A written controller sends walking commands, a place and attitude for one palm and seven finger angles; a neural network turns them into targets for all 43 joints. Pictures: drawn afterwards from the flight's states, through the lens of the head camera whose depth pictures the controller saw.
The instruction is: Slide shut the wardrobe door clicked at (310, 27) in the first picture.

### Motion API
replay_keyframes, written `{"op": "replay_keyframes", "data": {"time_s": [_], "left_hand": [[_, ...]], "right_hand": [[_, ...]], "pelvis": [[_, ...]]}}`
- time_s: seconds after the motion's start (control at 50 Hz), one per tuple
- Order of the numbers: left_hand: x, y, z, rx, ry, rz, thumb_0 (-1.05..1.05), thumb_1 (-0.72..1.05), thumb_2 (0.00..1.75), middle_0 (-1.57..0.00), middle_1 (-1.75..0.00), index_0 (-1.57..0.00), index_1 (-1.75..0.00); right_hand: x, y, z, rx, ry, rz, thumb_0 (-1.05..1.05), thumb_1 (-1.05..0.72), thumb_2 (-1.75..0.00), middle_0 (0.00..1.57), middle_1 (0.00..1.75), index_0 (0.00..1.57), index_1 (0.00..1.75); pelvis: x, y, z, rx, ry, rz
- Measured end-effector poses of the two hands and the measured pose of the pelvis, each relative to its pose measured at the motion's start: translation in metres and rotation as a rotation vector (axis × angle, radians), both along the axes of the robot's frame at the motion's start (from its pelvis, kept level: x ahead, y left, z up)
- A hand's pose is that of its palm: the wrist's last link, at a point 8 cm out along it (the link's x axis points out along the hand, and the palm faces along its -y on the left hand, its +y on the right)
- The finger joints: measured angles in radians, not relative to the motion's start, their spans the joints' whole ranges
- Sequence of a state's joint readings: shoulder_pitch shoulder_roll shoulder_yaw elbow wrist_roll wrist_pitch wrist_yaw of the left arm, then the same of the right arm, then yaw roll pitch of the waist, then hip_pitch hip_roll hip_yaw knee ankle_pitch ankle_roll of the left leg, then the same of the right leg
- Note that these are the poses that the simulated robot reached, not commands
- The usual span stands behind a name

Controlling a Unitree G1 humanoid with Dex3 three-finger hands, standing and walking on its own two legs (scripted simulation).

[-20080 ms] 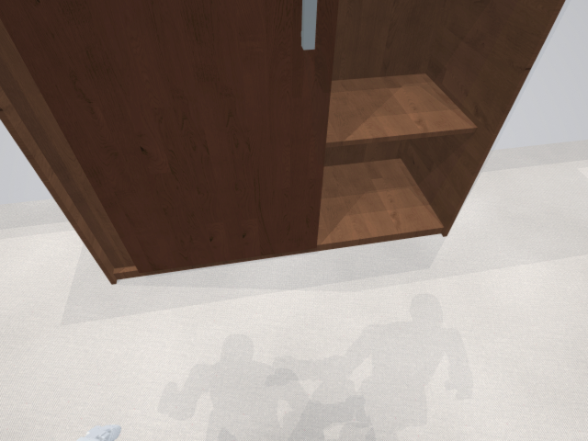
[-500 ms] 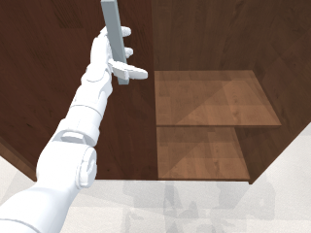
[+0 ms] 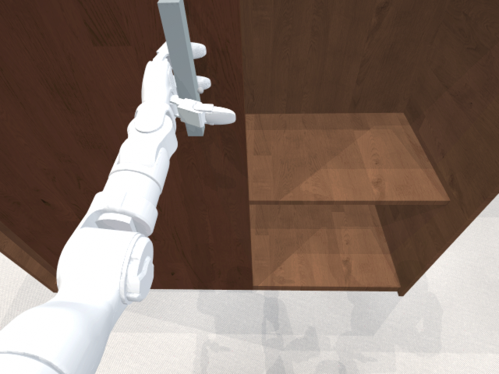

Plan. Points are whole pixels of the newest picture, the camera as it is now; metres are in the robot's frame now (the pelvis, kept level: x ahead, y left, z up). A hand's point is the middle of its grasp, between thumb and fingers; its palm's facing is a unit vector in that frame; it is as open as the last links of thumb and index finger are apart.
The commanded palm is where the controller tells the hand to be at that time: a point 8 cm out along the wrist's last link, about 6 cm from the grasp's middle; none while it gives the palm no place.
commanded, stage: grip the handle and tug to test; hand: left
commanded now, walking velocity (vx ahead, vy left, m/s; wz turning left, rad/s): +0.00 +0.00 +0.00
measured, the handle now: (188, 68) +0.52 +0.10 +0.24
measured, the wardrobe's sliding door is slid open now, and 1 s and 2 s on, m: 0.60 0.60 0.60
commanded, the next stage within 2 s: move the hooked fingers beside the handle in 1.26 s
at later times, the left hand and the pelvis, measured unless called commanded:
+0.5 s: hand (199, 88) +0.48 +0.08 +0.23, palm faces +0.02 -1.00 -0.02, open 6.2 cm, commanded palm +0.47 +0.12 +0.22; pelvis +0.00 +0.00 +0.00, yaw +0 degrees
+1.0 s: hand (201, 89) +0.48 +0.08 +0.23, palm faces +0.00 -1.00 +0.00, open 5.6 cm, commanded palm +0.46 +0.13 +0.22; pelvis -0.02 +0.00 +0.00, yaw -1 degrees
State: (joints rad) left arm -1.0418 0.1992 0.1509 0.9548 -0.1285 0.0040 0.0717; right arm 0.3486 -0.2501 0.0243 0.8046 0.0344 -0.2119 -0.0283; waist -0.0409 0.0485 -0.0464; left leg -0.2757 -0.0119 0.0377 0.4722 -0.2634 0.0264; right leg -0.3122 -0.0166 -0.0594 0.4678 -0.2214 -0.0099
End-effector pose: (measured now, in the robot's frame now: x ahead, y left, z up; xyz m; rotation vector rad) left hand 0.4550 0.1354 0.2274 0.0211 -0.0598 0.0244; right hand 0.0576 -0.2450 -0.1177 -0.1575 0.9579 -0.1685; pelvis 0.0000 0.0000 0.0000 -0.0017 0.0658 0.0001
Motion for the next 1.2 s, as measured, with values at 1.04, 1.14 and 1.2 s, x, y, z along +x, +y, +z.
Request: {"op": "replay_keyframes", "data": {"time_s": [1.04,1.14,1.2], "left_hand": [[0.002,0.0,0.0,-0.02,0.003,-0.03,0.0,0.63,0.85,-0.45,-1.4,-0.46,-1.4],[0.003,0.0,0.0,-0.021,-0.002,-0.032,0.0,0.63,0.85,-0.45,-1.4,-0.46,-1.4],[0.003,0.0,-0.001,-0.021,-0.007,-0.032,0.0,0.63,0.85,-0.45,-1.4,-0.46,-1.4]], "right_hand": [[-0.047,-0.004,0.002,-0.026,0.038,-0.052,0.01,-0.9,-0.9,0.2,0.3,0.2,0.3],[-0.047,-0.001,0.001,-0.018,0.036,-0.055,0.01,-0.9,-0.9,0.2,0.3,0.2,0.3],[-0.043,0.0,0.001,-0.011,0.028,-0.056,0.01,-0.9,-0.9,0.2,0.3,0.2,0.3]], "pelvis": [[-0.018,0.002,-0.002,0.0,0.022,-0.015],[-0.016,0.004,-0.002,0.0,0.02,-0.02],[-0.013,0.005,-0.001,0.0,0.019,-0.023]]}}
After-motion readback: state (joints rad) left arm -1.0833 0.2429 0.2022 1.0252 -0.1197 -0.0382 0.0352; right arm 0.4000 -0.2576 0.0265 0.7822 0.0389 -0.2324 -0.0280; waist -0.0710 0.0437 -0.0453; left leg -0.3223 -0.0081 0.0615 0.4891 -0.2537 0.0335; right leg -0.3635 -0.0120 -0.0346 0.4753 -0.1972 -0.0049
